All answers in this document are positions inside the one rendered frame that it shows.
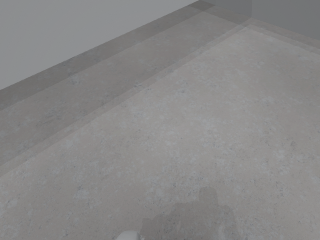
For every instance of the left robot thigh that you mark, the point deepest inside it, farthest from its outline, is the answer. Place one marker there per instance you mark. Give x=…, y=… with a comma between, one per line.
x=129, y=235

